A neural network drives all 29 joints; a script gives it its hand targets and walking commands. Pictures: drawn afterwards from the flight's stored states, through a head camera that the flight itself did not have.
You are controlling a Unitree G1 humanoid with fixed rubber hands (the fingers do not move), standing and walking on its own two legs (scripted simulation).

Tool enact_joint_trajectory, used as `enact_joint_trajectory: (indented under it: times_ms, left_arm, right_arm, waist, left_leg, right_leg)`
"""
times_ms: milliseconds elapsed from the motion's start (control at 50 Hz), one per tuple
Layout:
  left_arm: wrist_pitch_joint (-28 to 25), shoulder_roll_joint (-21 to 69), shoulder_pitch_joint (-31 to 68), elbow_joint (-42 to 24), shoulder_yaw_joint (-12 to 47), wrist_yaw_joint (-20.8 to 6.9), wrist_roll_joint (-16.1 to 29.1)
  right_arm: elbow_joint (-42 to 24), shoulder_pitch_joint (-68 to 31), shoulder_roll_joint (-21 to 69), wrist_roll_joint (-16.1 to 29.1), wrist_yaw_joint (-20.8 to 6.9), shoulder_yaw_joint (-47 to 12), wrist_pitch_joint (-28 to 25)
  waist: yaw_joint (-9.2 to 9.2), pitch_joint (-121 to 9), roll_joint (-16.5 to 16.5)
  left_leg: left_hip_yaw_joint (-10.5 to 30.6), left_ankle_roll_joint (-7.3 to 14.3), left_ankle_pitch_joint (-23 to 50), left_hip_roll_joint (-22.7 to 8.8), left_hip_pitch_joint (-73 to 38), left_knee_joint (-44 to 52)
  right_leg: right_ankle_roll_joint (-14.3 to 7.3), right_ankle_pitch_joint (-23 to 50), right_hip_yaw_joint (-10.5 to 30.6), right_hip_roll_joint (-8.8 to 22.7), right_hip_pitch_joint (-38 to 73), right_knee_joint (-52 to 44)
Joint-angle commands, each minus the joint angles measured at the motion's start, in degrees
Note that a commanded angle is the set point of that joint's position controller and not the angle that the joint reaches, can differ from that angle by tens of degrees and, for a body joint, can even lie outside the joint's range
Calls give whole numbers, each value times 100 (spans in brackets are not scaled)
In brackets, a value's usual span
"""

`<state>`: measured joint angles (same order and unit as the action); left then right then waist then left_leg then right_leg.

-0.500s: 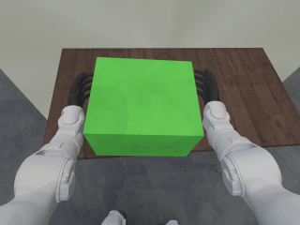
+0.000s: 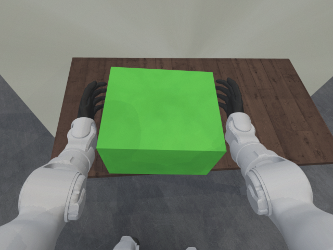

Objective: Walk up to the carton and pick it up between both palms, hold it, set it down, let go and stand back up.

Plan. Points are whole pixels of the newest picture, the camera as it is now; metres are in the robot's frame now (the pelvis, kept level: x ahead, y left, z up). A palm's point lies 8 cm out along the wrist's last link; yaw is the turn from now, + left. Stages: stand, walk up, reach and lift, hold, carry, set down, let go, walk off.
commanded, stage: reach and lift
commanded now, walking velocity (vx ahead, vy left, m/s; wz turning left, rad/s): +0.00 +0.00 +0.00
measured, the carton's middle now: (160, 123) +0.44 +0.03 -0.02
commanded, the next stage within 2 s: none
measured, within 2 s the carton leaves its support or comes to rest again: leaves its support in 1.44 s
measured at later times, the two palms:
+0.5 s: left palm (87, 115) +0.42 +0.21 +0.03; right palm (234, 112) +0.45 -0.15 +0.05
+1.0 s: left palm (87, 116) +0.42 +0.21 +0.03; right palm (235, 113) +0.45 -0.15 +0.05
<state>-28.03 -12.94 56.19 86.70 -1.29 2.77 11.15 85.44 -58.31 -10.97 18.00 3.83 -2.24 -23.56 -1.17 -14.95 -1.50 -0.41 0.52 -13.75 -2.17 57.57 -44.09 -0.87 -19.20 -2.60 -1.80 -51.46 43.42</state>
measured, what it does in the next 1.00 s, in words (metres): stands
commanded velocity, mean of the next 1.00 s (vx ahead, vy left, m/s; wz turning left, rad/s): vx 0.00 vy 0.00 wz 0.00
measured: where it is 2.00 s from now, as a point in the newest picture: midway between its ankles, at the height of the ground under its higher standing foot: outside the picture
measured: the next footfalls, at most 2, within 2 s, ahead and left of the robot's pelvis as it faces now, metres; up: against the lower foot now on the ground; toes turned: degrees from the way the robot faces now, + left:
none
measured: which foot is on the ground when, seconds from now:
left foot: down 0.00-1.00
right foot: down 0.00-1.00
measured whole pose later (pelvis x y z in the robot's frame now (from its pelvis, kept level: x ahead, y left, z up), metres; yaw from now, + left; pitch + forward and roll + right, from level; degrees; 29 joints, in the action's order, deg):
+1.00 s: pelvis +0.03 +0.00 +0.04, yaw +0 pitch +21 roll -2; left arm -34.5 -9.8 44.0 78.4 -18.5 0.9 -5.5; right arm 74.8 -45.9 -4.5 -11.9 3.3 23.7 -30.8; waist -0.9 -7.7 -1.1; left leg -2.0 0.6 -10.4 -1.8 39.1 -28.7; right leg -0.6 -14.0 -2.4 -1.2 -32.7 25.9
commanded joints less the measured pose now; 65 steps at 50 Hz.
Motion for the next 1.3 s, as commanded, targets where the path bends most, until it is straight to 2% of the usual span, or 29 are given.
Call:
enact_joint_trajectory:
  times_ms: [0,80,100,160,200,240,280,300,320,360,420,460,520,580,700,740,780,860,980,1080,1140,1180,1220,1280]
  left_arm:
    - [-200,-113,2285,-812,73,-31,-185]
    - [-213,109,2193,-749,-17,-85,-348]
    - [-232,119,2269,-808,-62,-108,-348]
    - [-237,414,2235,-705,-243,-219,-537]
    - [-286,745,2336,-806,-446,-345,-798]
    - [-303,1304,2297,-755,-729,-537,-1315]
    - [-390,2570,2445,-644,-676,-898,-1832]
    - [-465,2914,2395,-585,-653,-1004,-2034]
    - [-504,3065,2316,-446,-752,-1056,-2179]
    - [-539,3094,2123,-339,-935,-1074,-2382]
    - [-537,3161,1836,-407,-1038,-994,-2632]
    - [-528,3121,1747,-494,-1051,-955,-2630]
    - [-490,3112,1602,-517,-1024,-960,-2616]
    - [-474,3157,1480,-511,-976,-947,-2567]
    - [-575,3187,1343,-633,-857,-935,-2457]
    - [-595,3194,1269,-631,-863,-931,-2457]
    - [-601,3177,1246,-641,-812,-933,-2422]
    - [-642,3364,1078,-834,-620,-886,-2370]
    - [-685,3585,993,-1082,-358,-842,-2296]
    - [-709,3544,940,-1241,-295,-909,-2228]
    - [-726,3606,1206,-1407,-106,-925,-2131]
    - [-721,3620,1359,-1531,-11,-943,-2028]
    - [-733,3654,1456,-1667,90,-940,-1916]
    - [-707,3799,1671,-1840,315,-944,-1728]
  right_arm:
    - [-646,-2014,-334,-203,-139,118,-141]
    - [-568,-1921,-130,-500,-141,316,-147]
    - [-636,-1989,-57,-584,-130,373,-164]
    - [-643,-2002,339,-866,-190,489,-142]
    - [-843,-2018,829,-1282,-247,722,-213]
    - [-847,-1946,1578,-1876,-378,979,-319]
    - [-992,-2001,3060,-2758,-678,1135,-477]
    - [-1053,-1876,3387,-3098,-795,1257,-571]
    - [-1023,-1742,3533,-3320,-859,1380,-593]
    - [-904,-1472,3728,-3611,-908,1537,-608]
    - [-572,-1059,3737,-3833,-975,1748,-635]
    - [-616,-955,3782,-3939,-988,1757,-616]
    - [-556,-684,3862,-3992,-974,1749,-523]
    - [-600,-665,3918,-4007,-976,1680,-552]
    - [-687,-529,4051,-3940,-947,1463,-684]
    - [-656,-533,4076,-3863,-958,1366,-716]
    - [-627,-493,4051,-3836,-959,1313,-731]
    - [-653,-361,4028,-3752,-928,1218,-853]
    - [-735,-249,4023,-3705,-876,1054,-940]
    - [-855,-96,4129,-3630,-790,810,-926]
    - [-963,-180,4172,-3643,-742,752,-946]
    - [-1090,-257,4309,-3641,-695,621,-916]
    - [-1207,-286,4402,-3560,-678,471,-891]
    - [-1459,-455,4499,-3387,-664,200,-809]
  waist:
    - [-77,-3686,699]
    - [43,-3513,576]
    - [69,-3496,421]
    - [36,-3246,321]
    - [53,-3220,283]
    - [34,-3035,260]
    - [68,-2837,288]
    - [71,-2802,416]
    - [81,-2669,412]
    - [73,-2335,271]
    - [54,-2120,529]
    - [59,-2128,454]
    - [117,-2045,378]
    - [77,-2071,370]
    - [7,-2190,383]
    - [-77,-2116,428]
    - [-58,-2029,400]
    - [-85,-2183,558]
    - [-21,-2246,574]
    - [32,-2167,347]
    - [128,-2366,416]
    - [178,-2431,301]
    - [173,-2515,314]
    - [176,-2644,367]
  left_leg:
    - [0,-527,2297,-7,-3510,-106]
    - [-9,-497,2353,6,-3381,-79]
    - [-19,-459,2237,22,-3279,-66]
    - [-33,-394,2140,30,-3237,41]
    - [-91,-375,2271,49,-3255,119]
    - [-148,-358,2382,65,-3353,227]
    - [-163,-359,2436,41,-3529,401]
    - [-188,-399,2478,41,-3626,444]
    - [-231,-382,2269,50,-3640,550]
    - [-280,-284,2159,47,-3450,700]
    - [-235,-349,2607,-39,-3762,820]
    - [-266,-316,2715,-39,-3805,836]
    - [-304,-251,2397,29,-3593,990]
    - [-309,-261,2522,42,-3673,1051]
    - [-285,-266,3106,22,-3869,1055]
    - [-265,-278,3353,-5,-3948,1075]
    - [-260,-302,3526,-16,-4095,1084]
    - [-213,-412,3933,-62,-4475,1126]
    - [-209,-481,4169,-62,-4705,1215]
    - [-251,-374,3650,32,-4337,1479]
    - [-253,-417,3415,60,-4304,1582]
    - [-256,-379,3212,92,-4182,1630]
    - [-238,-366,3185,104,-4106,1666]
    - [-190,-378,3032,116,-4196,1742]
  right_leg:
    - [72,1214,-130,75,213,-579]
    - [83,1353,-98,106,380,-638]
    - [116,1326,-99,122,438,-619]
    - [122,1320,-92,173,544,-692]
    - [159,1569,-86,219,820,-748]
    - [168,1843,-95,248,1182,-830]
    - [135,2062,-198,265,1430,-975]
    - [96,2204,-217,258,1514,-991]
    - [65,2071,-176,272,1583,-1098]
    - [74,2112,-121,275,1810,-1163]
    - [6,2231,-187,205,1716,-1283]
    - [-2,2218,-185,198,1751,-1365]
    - [54,2317,-124,242,2149,-1443]
    - [86,2466,-152,223,2257,-1501]
    - [83,3028,-149,219,2467,-1519]
    - [79,3159,-162,202,2490,-1535]
    - [90,3249,-170,195,2511,-1582]
    - [41,3284,-238,131,2398,-1693]
    - [-5,3340,-209,102,2554,-1887]
    - [120,3748,-99,177,3162,-1929]
    - [129,3770,-89,196,3297,-1981]
    - [170,3823,-32,217,3487,-1998]
    - [204,3988,12,242,3690,-1945]
    - [219,3834,32,233,3757,-1981]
